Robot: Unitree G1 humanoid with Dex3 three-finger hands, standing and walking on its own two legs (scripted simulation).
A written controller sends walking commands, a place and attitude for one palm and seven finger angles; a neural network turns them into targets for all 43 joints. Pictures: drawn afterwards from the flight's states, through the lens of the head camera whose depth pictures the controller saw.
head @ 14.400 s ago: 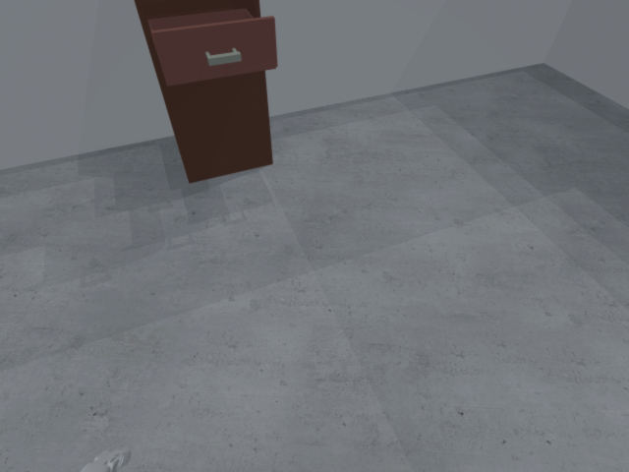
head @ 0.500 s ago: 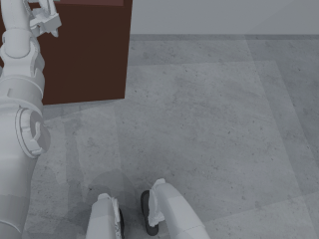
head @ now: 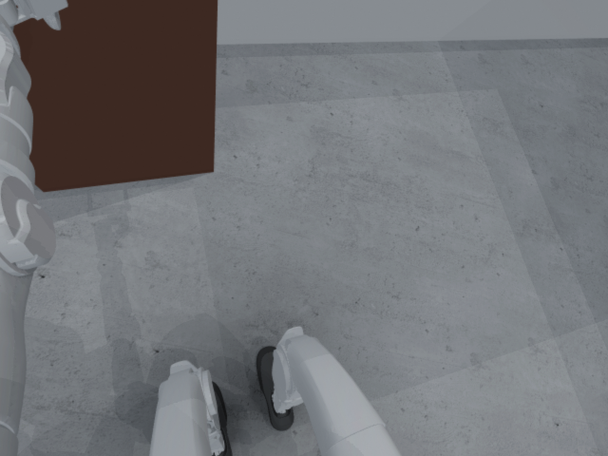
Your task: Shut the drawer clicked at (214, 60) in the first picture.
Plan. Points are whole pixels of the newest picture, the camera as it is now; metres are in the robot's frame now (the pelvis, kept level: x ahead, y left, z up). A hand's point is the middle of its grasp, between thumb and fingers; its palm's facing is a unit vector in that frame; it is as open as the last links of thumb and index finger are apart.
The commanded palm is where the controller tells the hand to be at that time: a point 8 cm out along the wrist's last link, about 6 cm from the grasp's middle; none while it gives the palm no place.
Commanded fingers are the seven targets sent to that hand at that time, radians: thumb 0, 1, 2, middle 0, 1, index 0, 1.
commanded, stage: pull the fist back off the drawer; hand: left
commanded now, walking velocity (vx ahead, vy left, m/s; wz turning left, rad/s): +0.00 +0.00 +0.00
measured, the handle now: out of the picture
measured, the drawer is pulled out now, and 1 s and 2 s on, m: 0.00 0.00 0.00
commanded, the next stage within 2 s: draw the hand back to the body in 0.42 s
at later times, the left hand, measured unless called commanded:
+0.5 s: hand out of the picture +0.62 +0.15 +0.08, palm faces +0.08 -1.00 -0.01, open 3.2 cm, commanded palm +0.59 +0.17 +0.08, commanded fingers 0.00 0.90 0.90 -1.40 -1.60 -1.40 -1.60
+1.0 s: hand out of the picture +0.46 +0.19 +0.17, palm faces +0.03 -1.00 -0.04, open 3.3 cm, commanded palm +0.42 +0.23 +0.18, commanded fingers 0.00 0.90 0.90 -1.40 -1.60 -1.40 -1.60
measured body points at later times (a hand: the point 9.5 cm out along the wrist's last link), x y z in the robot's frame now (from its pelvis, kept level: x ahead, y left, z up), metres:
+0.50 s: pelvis +0.04 +0.00 +0.03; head +0.24 +0.04 +0.43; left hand +0.61 +0.20 +0.08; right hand +0.01 -0.24 -0.07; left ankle +0.04 +0.07 -0.60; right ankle +0.08 -0.10 -0.60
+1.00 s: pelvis +0.09 +0.01 +0.10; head +0.16 +0.01 +0.54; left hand +0.45 +0.24 +0.17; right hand +0.22 -0.24 +0.00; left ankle +0.03 +0.07 -0.60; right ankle +0.08 -0.10 -0.60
